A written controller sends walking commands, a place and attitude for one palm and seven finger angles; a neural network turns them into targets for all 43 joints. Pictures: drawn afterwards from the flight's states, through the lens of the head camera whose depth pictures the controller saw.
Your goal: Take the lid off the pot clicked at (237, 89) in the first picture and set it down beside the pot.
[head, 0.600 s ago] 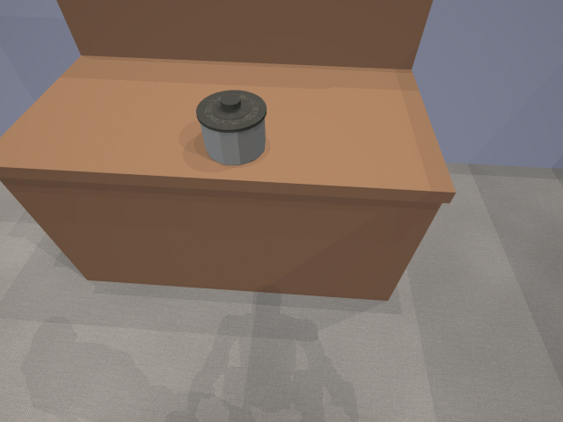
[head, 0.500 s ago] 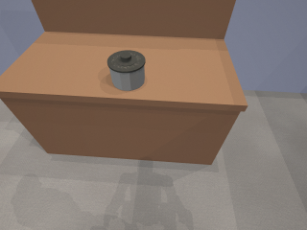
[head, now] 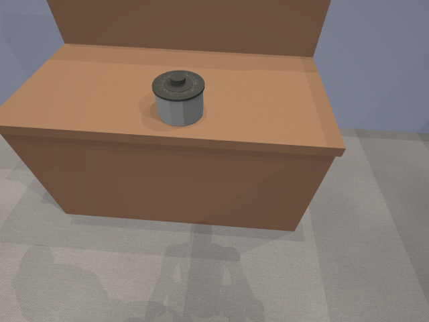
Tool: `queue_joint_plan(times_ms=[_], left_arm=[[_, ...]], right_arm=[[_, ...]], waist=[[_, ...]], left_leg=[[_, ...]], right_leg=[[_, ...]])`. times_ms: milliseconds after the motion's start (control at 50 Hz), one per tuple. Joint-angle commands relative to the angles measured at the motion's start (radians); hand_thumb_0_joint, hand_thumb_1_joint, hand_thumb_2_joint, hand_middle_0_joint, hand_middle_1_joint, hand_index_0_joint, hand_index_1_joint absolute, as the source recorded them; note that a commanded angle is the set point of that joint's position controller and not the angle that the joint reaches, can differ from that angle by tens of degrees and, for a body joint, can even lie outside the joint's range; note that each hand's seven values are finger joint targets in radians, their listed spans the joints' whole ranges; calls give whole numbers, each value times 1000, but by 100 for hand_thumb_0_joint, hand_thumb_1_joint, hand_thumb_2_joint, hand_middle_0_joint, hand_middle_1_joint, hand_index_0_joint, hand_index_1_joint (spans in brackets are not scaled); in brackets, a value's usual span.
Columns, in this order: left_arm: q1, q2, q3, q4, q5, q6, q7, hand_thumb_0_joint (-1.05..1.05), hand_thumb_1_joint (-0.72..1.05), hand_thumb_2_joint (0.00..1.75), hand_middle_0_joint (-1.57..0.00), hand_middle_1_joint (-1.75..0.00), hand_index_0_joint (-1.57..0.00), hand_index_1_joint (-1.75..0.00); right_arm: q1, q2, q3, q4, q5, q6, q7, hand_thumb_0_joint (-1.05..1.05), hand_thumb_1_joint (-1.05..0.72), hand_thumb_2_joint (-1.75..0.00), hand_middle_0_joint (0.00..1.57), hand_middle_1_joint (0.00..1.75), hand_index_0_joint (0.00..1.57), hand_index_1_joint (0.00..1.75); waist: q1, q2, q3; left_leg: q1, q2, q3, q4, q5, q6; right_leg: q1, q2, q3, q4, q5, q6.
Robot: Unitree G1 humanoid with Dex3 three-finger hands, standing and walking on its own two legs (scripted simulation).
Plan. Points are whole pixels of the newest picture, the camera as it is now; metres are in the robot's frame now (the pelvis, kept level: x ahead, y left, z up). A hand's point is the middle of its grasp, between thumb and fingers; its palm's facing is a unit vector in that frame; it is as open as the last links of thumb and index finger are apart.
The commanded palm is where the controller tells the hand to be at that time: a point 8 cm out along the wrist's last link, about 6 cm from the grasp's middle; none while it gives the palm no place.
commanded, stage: look at it before walking up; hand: left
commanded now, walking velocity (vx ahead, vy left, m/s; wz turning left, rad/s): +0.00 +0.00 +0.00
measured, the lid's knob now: (177, 78) +0.81 +0.16 +0.01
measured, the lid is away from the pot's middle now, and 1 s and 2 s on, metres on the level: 0.00 0.00 0.00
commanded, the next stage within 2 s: take the last steps up to it in 0.04 s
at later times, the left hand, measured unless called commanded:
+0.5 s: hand out of the picture -0.01 +0.20 -0.19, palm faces +0.06 -0.99 -0.16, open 7.3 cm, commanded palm none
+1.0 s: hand (148, 249) +0.32 +0.19 -0.17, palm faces +0.04 -0.98 -0.18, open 7.3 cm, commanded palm none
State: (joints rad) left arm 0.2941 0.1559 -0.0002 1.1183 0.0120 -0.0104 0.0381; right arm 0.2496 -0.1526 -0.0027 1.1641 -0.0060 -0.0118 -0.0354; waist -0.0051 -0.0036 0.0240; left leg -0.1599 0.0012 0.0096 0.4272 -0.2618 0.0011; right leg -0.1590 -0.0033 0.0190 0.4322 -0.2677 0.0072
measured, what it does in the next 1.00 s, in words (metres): walks ahead: right foot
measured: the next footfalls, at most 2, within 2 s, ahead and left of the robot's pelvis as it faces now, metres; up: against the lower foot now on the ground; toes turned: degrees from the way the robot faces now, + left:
right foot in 0.84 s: +0.32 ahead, -0.09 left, +0.00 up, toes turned -4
left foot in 1.18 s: +0.37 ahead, +0.15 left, +0.00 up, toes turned +0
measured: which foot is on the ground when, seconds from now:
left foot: down 0.00-0.84, up 0.86-1.00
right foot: down 0.00-0.44, up 0.46-0.82, down 0.84-1.00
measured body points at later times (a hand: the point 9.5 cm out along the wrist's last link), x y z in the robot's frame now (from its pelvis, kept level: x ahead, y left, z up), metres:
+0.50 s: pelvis +0.05 +0.03 -0.01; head +0.05 +0.05 +0.44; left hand -0.01 +0.25 -0.18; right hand +0.01 -0.20 -0.16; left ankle -0.01 +0.11 -0.74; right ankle -0.03 -0.10 -0.71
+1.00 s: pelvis +0.22 +0.02 -0.01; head +0.26 +0.01 +0.43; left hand +0.31 +0.24 -0.16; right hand +0.20 -0.21 -0.17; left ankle +0.16 +0.13 -0.67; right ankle +0.28 -0.08 -0.74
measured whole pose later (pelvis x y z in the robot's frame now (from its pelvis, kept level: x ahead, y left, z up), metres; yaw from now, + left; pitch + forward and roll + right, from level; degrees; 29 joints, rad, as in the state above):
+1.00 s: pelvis +0.22 +0.02 -0.01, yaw +2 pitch +0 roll -2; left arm 0.17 0.13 0.05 0.97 0.02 -0.06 0.02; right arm 0.31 -0.16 -0.04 1.10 -0.02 -0.02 -0.02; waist -0.05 0.05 0.07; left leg -0.45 0.07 0.03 1.17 -0.41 0.02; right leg -0.34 0.01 -0.12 0.54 -0.21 -0.04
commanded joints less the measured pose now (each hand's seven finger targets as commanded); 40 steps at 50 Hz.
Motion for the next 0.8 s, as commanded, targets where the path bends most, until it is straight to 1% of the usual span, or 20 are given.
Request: queue_joint_plan(times_ms=[0, 140, 180, 240, 280, 320, 340, 360, 380, 400, 420, 440, 480, 520, 560, 620, 680, 720, 760, 780], left_arm=[[70, 105, 17, -22, -1, -10, 6, 0, 90, 90, -20, -30, -20, -30], [76, 99, 18, -20, -1, -11, 7, 0, 90, 90, -20, -30, -20, -30], [91, 104, 26, -16, 6, -5, 1, 0, 90, 90, -20, -30, -20, -30], [112, 123, 46, -31, 12, 5, -13, 0, 90, 90, -20, -30, -20, -30], [156, 146, 62, -33, 11, 3, -16, 0, 90, 90, -20, -30, -20, -30], [183, 166, 78, -38, 8, -11, -12, 0, 90, 90, -20, -30, -20, -30], [173, 163, 82, -46, 10, -18, -11, 0, 90, 90, -20, -30, -20, -30], [142, 160, 85, -51, 11, -21, -11, 0, 90, 90, -20, -30, -20, -30], [106, 141, 84, -63, 12, -17, -15, 0, 90, 90, -20, -30, -20, -30], [68, 101, 77, -79, 10, -14, -22, 0, 90, 90, -20, -30, -20, -30], [19, 56, 68, -112, 10, -13, -29, 0, 90, 90, -20, -30, -20, -30], [-65, 72, 68, -150, 19, -24, -24, 0, 90, 90, -20, -30, -20, -30], [-87, 73, 71, -146, 14, -33, -37, 0, 90, 90, -20, -30, -20, -30], [-61, 44, 67, -132, 16, -31, -50, 0, 90, 90, -20, -30, -20, -30], [-66, 40, 65, -140, 11, -25, -59, 0, 90, 90, -20, -30, -20, -30], [-127, 29, 59, -178, 6, -20, -66, 0, 90, 90, -20, -30, -20, -30], [-205, 25, 54, -215, 2, -25, -66, 0, 90, 90, -20, -30, -20, -30], [-194, 32, 58, -217, 3, -27, -61, 0, 90, 90, -20, -30, -20, -30], [-65, 62, 72, -180, 7, -32, -51, 0, 90, 90, -20, -30, -20, -30], [66, 99, 84, -143, 10, -38, -44, 0, 90, 90, -20, -30, -20, -30]], right_arm=[[59, -106, -14, -22, 1, -14, -5, 0, -90, -90, 20, 30, 20, 30], [73, -105, -14, -21, 1, -18, -6, 0, -90, -90, 20, 30, 20, 30], [93, -111, -19, -15, -3, -9, -1, 0, -90, -90, 20, 30, 20, 30], [89, -111, -31, -40, -15, 0, 10, 0, -90, -90, 20, 30, 20, 30], [84, -95, -34, -68, -17, 0, 14, 0, -90, -90, 20, 30, 20, 30], [77, -76, -34, -93, -16, -17, 17, 0, -90, -90, 20, 30, 20, 30], [74, -74, -34, -101, -14, -26, 17, 0, -90, -90, 20, 30, 20, 30], [107, -63, -33, -97, -11, -35, 19, 0, -90, -90, 20, 30, 20, 30], [168, -61, -35, -75, -9, -37, 18, 0, -90, -90, 20, 30, 20, 30], [270, -92, -38, -45, -14, -43, 13, 0, -90, -90, 20, 30, 20, 30], [395, -175, -60, -10, -29, -50, 10, 0, -90, -90, 20, 30, 20, 30], [439, -167, -53, 0, -31, -51, -3, 0, -90, -90, 20, 30, 20, 30], [350, -110, -32, -31, -20, -63, -10, 0, -90, -90, 20, 30, 20, 30], [308, -95, -20, -39, -16, -85, -16, 0, -90, -90, 20, 30, 20, 30], [310, -94, -16, -32, -10, -96, -19, 0, -90, -90, 20, 30, 20, 30], [296, -102, -17, -28, -8, -98, -18, 0, -90, -90, 20, 30, 20, 30], [304, -102, -20, -17, -14, -91, -15, 0, -90, -90, 20, 30, 20, 30], [303, -115, -27, -7, -14, -84, -14, 0, -90, -90, 20, 30, 20, 30], [289, -134, -35, -4, -12, -77, -13, 0, -90, -90, 20, 30, 20, 30], [280, -134, -37, -9, -8, -74, -7, 0, -90, -90, 20, 30, 20, 30]], waist=[[3, 5, 41], [4, 6, 25], [7, -6, 27], [20, -38, 144], [36, -139, 164], [31, -190, 130], [20, -157, 131], [-5, -134, 111], [-35, -72, 124], [-78, 75, 126], [-115, 336, 119], [-128, 282, 169], [-74, 14, 200], [-41, 54, 135], [-28, 100, 86], [-17, 98, 82], [-36, 123, 90], [-20, 123, 82], [37, 88, 21], [94, 37, -46]], left_leg=[[-8, 91, -72, -66, 174, 24], [-1, 93, -75, -68, 202, 27], [-22, 80, -67, -53, -20, 36], [-171, 43, -57, -6, -286, 46], [-273, 1, 6, 141, -267, 40], [-299, 12, 54, 265, -193, 33], [-272, 26, 50, 241, -188, 33], [-186, 31, 55, 152, -172, 35], [-53, 24, 56, 68, -155, 42], [71, 80, -73, -53, -160, 75], [182, 292, -383, -202, -177, 154], [196, 365, -502, -256, -61, 212], [146, 368, -416, -247, 85, 264], [194, 292, -252, -227, 345, 230], [230, 247, -153, -218, 479, 215], [213, 213, -81, -241, 498, 198], [165, 198, -33, -227, 531, 174], [140, 214, -17, -174, 631, 169], [126, 207, 5, 1, 740, 144], [47, 177, 15, 160, 680, 116]], right_leg=[[-49, -87, 62, -74, 165, -24], [-38, -88, 54, -66, 186, -22], [-41, -77, 53, -59, -52, -34], [-98, -94, 128, -101, -354, -71], [-55, -161, 239, -166, -463, -122], [-17, -269, 354, -220, -420, -187], [-31, -287, 348, -198, -324, -202], [-62, -269, 279, -138, -218, -192], [-167, -206, 179, -56, -198, -163], [-285, -93, 64, 137, -159, -117], [-468, 17, -108, 460, -222, -57], [-602, -4, -47, 636, -278, -59], [-645, -92, 6, 747, -157, -61], [-627, -98, -22, 757, -76, -38], [-617, -92, -52, 719, -35, -28], [-578, -84, -98, 556, 18, -24], [-433, -56, -139, 333, 49, -44], [-319, -29, -147, 262, 64, -65], [-130, 1, -154, 178, 90, -82], [68, 5, -140, 127, 139, -91]])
